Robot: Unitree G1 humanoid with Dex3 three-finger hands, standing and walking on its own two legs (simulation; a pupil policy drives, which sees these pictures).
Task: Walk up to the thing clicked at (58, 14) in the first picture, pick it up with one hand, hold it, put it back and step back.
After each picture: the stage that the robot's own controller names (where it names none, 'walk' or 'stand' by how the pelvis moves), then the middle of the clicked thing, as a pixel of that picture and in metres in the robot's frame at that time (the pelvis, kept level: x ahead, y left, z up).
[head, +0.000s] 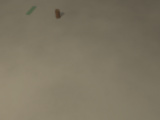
stand; (57, 13) +1.96 +0.37 -0.72
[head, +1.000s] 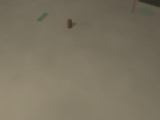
walk; (69, 23) +1.84 +0.18 -0.70
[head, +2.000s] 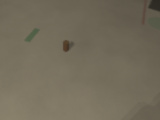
walk; (66, 46) +1.24 +0.15 -0.70
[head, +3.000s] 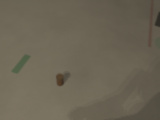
walk; (60, 79) +0.81 +0.17 -0.71
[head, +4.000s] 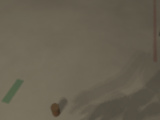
walk; (55, 110) +0.56 +0.21 -0.71
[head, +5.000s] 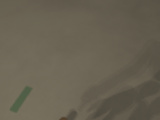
stand; out of the picture +0.42 +0.18 -0.70
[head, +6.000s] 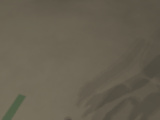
stand; out of the picture +0.38 +0.18 -0.72
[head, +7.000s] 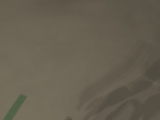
stand; out of the picture +0.39 +0.18 -0.73
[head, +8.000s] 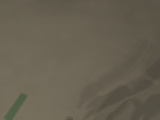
stand; out of the picture +0.38 +0.17 -0.73
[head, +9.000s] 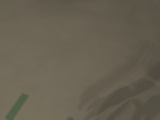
stand; out of the picture +0.38 +0.17 -0.73
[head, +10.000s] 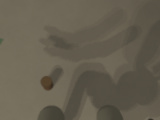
go down; (47, 83) +0.43 +0.18 -0.51
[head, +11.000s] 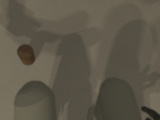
go down; (26, 55) +0.47 +0.22 -0.31
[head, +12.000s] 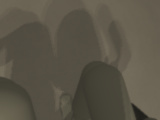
close in; out of the picture +0.45 +0.27 -0.23
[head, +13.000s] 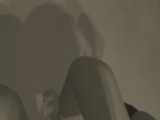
close; out of the picture +0.45 +0.28 -0.23
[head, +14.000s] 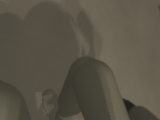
lift; out of the picture +0.42 +0.26 -0.23
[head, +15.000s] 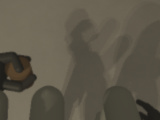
lift; (21, 74) +0.34 +0.21 -0.06
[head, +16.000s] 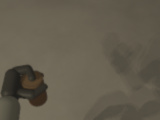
hold; (35, 89) +0.32 +0.17 +0.02
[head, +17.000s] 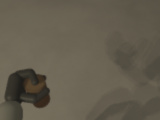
hold; (38, 91) +0.32 +0.17 +0.01
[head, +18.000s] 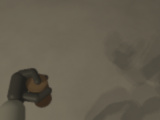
hold; (40, 91) +0.32 +0.16 +0.00
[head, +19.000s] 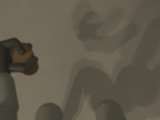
crouch; (25, 60) +0.42 +0.19 -0.07
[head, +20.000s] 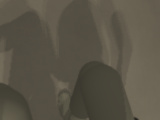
lower; out of the picture +0.44 +0.28 -0.21
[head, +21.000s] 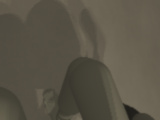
lower; out of the picture +0.44 +0.30 -0.23
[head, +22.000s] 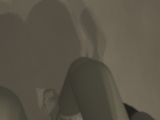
lower; out of the picture +0.44 +0.30 -0.23
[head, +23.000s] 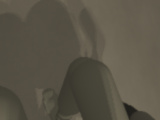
lower; out of the picture +0.44 +0.30 -0.23
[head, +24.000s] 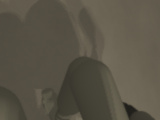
lower; out of the picture +0.44 +0.31 -0.23
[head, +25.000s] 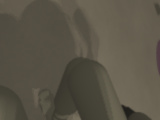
open; out of the picture +0.44 +0.28 -0.24
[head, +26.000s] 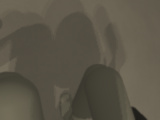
stand; out of the picture +0.45 +0.26 -0.26
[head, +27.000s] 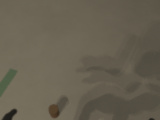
stand; (54, 111) +0.41 +0.17 -0.61
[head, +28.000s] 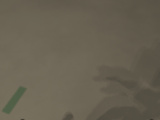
stand; out of the picture +0.40 +0.17 -0.67
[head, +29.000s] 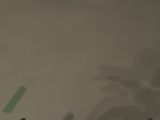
stand; out of the picture +0.40 +0.17 -0.67
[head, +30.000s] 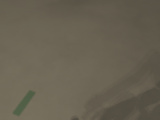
stand; out of the picture +0.42 +0.16 -0.72
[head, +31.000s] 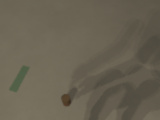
walk; (66, 100) +0.47 +0.14 -0.69
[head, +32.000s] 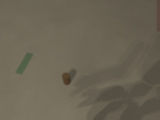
walk; (66, 78) +0.72 +0.17 -0.70
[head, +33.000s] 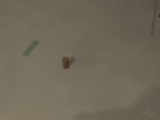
stand; (65, 63) +1.01 +0.16 -0.70
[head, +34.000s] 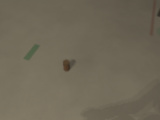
stand; (66, 65) +1.00 +0.17 -0.72
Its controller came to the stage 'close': yes
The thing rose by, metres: 0.71
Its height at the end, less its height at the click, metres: +0.00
